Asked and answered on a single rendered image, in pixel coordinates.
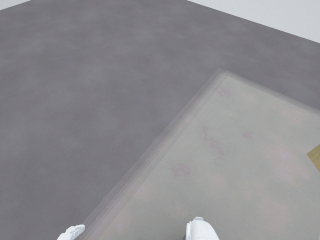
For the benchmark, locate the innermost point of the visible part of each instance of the robot right shin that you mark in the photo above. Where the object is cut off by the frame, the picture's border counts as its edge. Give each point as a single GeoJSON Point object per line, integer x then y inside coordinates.
{"type": "Point", "coordinates": [198, 218]}

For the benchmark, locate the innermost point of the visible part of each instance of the left robot hand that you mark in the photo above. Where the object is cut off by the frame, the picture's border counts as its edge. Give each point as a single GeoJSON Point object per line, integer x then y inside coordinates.
{"type": "Point", "coordinates": [72, 232]}

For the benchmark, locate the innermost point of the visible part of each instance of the cupboard door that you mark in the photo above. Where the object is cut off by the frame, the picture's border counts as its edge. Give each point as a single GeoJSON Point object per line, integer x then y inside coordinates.
{"type": "Point", "coordinates": [314, 156]}

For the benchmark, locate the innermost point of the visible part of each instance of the robot right thigh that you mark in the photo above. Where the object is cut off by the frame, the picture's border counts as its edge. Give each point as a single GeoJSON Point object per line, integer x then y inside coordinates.
{"type": "Point", "coordinates": [200, 230]}

